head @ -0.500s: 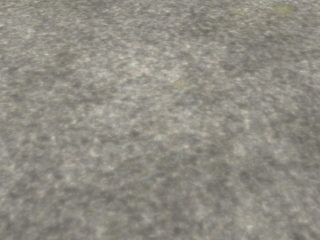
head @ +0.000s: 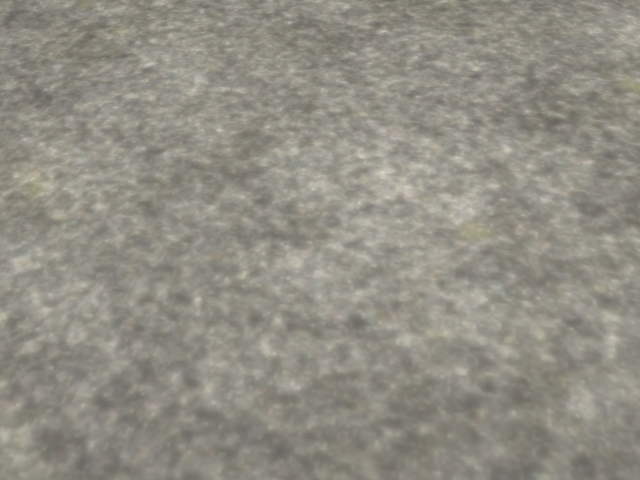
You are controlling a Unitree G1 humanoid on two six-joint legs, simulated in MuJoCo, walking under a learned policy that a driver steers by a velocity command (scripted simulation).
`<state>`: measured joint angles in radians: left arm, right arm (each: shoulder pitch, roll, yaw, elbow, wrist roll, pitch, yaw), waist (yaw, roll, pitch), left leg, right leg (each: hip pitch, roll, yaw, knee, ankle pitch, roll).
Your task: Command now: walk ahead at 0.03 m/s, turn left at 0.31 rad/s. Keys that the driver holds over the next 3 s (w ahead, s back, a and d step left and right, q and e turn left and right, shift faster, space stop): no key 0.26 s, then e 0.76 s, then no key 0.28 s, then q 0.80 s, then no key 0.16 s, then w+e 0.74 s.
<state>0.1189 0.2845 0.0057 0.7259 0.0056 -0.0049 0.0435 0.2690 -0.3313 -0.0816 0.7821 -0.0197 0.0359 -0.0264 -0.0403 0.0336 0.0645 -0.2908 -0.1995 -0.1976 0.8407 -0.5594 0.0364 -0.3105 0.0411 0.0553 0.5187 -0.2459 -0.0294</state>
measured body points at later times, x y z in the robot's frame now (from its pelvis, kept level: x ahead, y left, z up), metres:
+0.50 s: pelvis +0.01 +0.00 +0.00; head +0.02 +0.01 +0.45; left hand +0.08 +0.27 -0.13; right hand +0.10 -0.28 -0.12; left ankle -0.02 +0.11 -0.73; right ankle +0.02 -0.10 -0.72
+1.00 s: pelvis +0.00 -0.04 +0.01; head +0.04 -0.07 +0.46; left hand +0.18 +0.21 -0.09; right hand +0.03 -0.34 -0.12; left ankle +0.07 +0.11 -0.67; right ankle +0.00 -0.10 -0.73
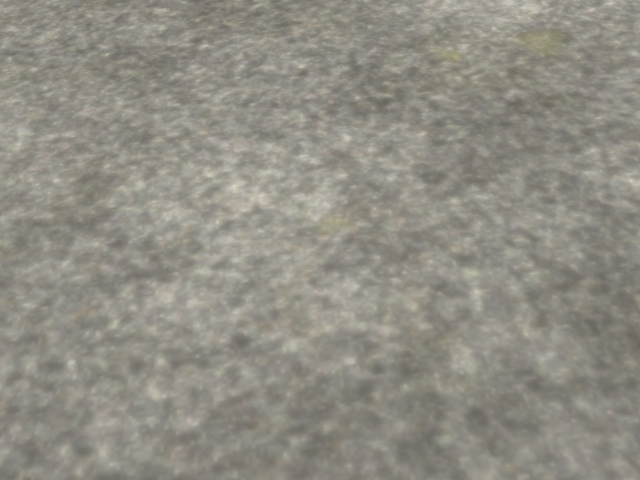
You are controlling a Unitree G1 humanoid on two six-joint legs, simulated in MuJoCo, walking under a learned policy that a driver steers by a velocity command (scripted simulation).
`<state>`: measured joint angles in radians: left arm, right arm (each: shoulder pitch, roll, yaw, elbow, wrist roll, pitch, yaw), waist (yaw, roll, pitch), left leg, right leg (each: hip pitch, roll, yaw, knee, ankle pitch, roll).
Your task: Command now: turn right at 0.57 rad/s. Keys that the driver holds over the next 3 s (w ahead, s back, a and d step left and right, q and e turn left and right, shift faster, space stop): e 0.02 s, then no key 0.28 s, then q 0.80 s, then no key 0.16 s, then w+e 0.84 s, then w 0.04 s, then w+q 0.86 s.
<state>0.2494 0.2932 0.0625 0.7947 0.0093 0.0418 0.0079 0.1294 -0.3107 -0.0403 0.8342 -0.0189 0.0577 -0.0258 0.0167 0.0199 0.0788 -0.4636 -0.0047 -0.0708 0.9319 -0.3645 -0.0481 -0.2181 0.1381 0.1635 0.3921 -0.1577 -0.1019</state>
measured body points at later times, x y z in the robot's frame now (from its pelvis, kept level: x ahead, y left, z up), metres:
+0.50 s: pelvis +0.01 +0.05 +0.00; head +0.04 +0.07 +0.45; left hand +0.13 +0.32 -0.14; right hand +0.09 -0.22 -0.12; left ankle +0.03 +0.14 -0.75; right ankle -0.04 -0.08 -0.71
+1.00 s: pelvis +0.00 +0.01 +0.00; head +0.04 +0.00 +0.45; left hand +0.03 +0.30 -0.11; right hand +0.16 -0.24 -0.14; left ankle -0.05 +0.14 -0.68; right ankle -0.01 -0.07 -0.75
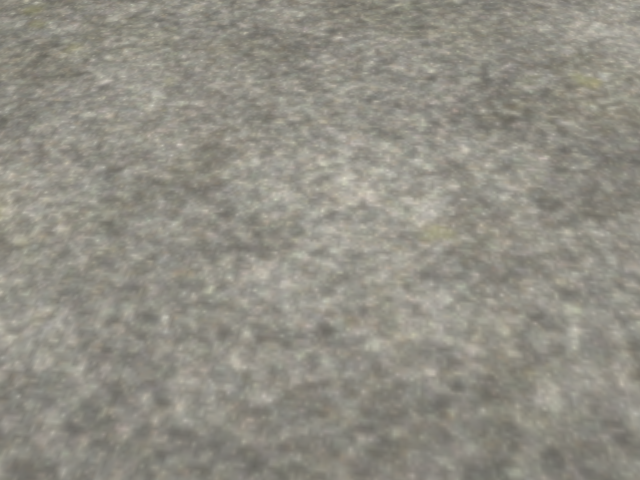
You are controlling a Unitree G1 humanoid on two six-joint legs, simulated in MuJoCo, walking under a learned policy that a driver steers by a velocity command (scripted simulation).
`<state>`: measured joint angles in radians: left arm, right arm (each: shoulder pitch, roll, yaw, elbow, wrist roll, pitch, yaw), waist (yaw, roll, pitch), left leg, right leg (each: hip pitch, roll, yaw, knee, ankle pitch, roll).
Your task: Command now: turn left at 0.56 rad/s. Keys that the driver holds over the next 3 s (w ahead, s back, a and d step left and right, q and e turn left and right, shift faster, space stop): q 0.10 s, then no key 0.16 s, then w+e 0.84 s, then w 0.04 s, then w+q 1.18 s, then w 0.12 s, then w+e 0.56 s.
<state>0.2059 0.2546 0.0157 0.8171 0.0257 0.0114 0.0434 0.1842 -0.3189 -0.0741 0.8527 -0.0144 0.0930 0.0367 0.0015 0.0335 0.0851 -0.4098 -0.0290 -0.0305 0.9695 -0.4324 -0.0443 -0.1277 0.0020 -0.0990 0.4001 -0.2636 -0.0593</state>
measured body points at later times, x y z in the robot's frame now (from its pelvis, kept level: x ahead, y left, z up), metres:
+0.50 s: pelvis +0.03 +0.05 +0.01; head +0.03 +0.07 +0.46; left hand +0.04 +0.33 -0.14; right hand +0.12 -0.20 -0.11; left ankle -0.01 +0.11 -0.74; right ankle +0.04 -0.10 -0.67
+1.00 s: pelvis +0.23 -0.05 -0.01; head +0.26 -0.08 +0.43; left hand +0.41 +0.18 -0.13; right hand +0.22 -0.32 -0.15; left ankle +0.15 +0.11 -0.65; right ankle +0.26 -0.11 -0.74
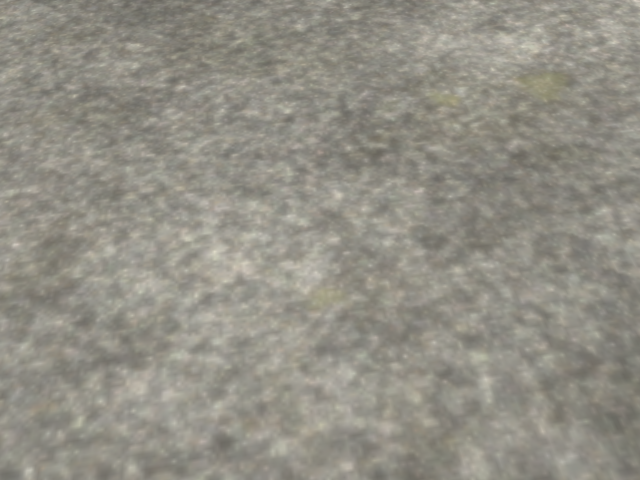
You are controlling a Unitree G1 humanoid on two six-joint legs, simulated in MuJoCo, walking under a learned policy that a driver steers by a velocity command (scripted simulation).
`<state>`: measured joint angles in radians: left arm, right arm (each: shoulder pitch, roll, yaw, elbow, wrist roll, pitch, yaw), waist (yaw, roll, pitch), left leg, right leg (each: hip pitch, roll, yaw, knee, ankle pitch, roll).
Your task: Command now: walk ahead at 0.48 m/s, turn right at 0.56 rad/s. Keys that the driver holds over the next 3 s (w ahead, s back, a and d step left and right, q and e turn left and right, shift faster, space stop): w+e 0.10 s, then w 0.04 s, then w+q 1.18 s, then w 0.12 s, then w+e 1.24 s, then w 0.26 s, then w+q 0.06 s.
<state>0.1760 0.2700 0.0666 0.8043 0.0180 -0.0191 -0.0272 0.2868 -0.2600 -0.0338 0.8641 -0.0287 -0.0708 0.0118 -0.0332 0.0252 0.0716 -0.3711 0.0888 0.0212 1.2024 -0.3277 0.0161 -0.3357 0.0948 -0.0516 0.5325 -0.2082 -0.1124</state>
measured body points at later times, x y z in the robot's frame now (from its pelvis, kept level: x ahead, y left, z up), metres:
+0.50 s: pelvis +0.30 +0.00 -0.01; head +0.33 +0.00 +0.44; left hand +0.31 +0.27 -0.15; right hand +0.44 -0.26 -0.12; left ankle +0.39 +0.05 -0.73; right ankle +0.10 -0.06 -0.65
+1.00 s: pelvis +0.59 -0.02 -0.01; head +0.63 -0.02 +0.44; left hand +0.76 +0.25 -0.08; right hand +0.64 -0.31 -0.13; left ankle +0.41 +0.04 -0.69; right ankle +0.70 -0.10 -0.73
